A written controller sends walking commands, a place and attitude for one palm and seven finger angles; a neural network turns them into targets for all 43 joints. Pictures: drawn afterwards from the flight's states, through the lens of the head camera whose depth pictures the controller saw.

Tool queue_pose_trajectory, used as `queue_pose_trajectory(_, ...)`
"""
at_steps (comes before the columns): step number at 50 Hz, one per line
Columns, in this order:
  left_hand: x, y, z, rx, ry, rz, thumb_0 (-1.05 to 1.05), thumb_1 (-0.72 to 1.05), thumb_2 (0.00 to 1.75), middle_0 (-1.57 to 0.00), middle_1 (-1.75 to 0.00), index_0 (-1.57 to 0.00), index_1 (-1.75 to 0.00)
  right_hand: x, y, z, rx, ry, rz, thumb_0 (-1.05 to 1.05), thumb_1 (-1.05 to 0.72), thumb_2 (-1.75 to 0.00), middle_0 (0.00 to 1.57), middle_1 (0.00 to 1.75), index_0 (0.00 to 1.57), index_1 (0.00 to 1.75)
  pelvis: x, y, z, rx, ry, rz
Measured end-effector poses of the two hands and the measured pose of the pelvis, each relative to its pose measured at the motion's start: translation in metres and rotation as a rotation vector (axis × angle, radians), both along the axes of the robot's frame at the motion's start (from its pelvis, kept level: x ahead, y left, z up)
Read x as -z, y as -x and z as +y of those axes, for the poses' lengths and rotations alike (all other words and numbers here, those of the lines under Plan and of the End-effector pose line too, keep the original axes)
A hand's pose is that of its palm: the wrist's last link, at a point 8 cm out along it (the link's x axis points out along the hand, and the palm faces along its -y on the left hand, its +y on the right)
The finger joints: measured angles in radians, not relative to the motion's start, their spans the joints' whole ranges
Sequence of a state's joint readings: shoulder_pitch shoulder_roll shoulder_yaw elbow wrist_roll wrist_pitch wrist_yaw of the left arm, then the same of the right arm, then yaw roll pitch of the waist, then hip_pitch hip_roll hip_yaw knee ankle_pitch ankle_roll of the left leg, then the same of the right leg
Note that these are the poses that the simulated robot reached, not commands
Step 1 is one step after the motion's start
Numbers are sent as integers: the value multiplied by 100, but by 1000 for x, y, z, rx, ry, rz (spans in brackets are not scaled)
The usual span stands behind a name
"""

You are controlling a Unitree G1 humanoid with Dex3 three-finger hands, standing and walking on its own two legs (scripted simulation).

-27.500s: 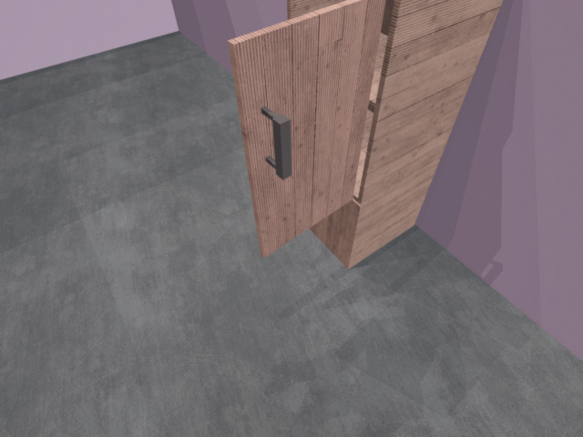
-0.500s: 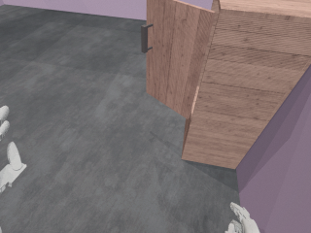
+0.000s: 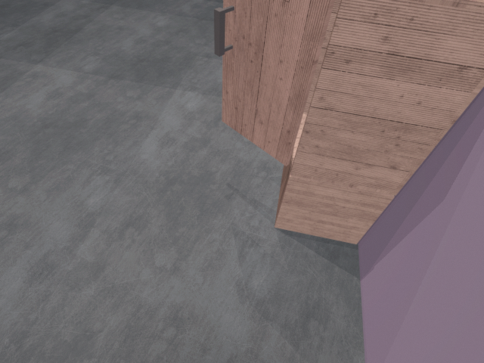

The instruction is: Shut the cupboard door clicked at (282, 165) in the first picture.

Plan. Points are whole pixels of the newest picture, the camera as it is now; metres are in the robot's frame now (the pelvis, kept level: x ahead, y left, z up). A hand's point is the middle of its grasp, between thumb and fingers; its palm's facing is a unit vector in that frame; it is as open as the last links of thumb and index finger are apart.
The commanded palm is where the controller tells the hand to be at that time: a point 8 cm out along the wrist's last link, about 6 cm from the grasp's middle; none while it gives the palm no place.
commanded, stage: let the arm hang, fingers relaxed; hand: left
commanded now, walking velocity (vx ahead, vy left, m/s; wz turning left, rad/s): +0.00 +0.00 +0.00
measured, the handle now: (224, 31) +1.01 +0.11 +0.05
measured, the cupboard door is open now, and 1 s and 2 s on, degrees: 58 58 58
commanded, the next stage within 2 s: look to check the result in 0.68 s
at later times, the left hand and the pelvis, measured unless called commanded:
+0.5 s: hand out of the picture +0.05 +0.19 -0.16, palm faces -0.01 -0.97 -0.25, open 7.4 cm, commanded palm none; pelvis +0.01 +0.00 +0.01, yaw -1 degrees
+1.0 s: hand out of the picture +0.05 +0.19 -0.16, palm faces +0.00 -0.97 -0.26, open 7.4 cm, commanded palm none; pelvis +0.03 -0.01 +0.01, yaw -1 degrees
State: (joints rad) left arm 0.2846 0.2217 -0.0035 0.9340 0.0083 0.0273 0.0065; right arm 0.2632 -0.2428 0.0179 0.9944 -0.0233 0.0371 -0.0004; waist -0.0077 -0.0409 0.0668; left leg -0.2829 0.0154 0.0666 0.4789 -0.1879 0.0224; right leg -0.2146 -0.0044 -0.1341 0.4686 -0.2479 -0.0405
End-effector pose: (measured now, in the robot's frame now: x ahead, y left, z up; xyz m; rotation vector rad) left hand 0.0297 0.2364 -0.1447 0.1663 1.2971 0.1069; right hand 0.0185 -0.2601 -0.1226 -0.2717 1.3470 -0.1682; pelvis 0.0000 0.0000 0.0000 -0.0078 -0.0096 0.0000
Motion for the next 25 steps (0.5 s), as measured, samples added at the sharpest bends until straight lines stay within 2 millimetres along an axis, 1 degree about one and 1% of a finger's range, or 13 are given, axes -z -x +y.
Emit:
queue_pose_trajectory(2, -2, 13, 4, -10, -15, 42, 0, 97, 90, -21, -30, -21, -30, 3, 12, 1, 22, -9, 34, 1, -91, -90, 20, 30, 20, 29, -1, -1, -1, 1, 3, -5)
queue_pose_trajectory(4, -5, 22, 9, -17, -34, 73, 0, 95, 90, -21, -30, -21, -30, 6, 21, 3, 41, -22, 51, 1, -91, -90, 20, 30, 20, 29, -2, -1, -1, 3, 4, -9)
queue_pose_trajectory(6, -9, 28, 14, -23, -55, 94, 0, 94, 90, -20, -30, -20, -29, 10, 25, 7, 55, -38, 58, 1, -91, -90, 20, 30, 20, 29, -3, -2, -1, 6, 5, -13)
queue_pose_trajectory(9, -16, 30, 21, -29, -85, 105, 1, 93, 90, -20, -30, -20, -29, 16, 27, 12, 67, -63, 56, 1, -91, -90, 20, 30, 20, 29, -4, -3, -1, 11, 3, -17)
queue_pose_trajectory(12, -20, 26, 26, -31, -106, 97, 1, 92, 90, -20, -30, -20, -29, 20, 25, 18, 73, -84, 47, 1, -91, -90, 20, 30, 20, 29, -5, -4, -1, 16, 1, -19)
queue_pose_trajectory(16, -22, 13, 25, -28, -114, 68, 1, 91, 90, -20, -30, -20, -29, 23, 18, 23, 75, -102, 30, 1, -91, -90, 20, 30, 20, 29, -6, -6, -2, 20, -2, -21)
queue_pose_trajectory(20, -21, -1, 18, -20, -100, 36, 1, 91, 90, -20, -30, -20, -29, 22, 10, 24, 74, -106, 12, 1, -91, -90, 20, 30, 20, 29, -6, -9, -3, 23, -5, -23)
queue_pose_trajectory(25, -17, -14, 5, -11, -65, 12, 1, 91, 90, -20, -30, -20, -29, 19, 1, 22, 72, -97, -2, 1, -91, -90, 20, 30, 20, 29, -7, -13, -4, 24, -8, -22)
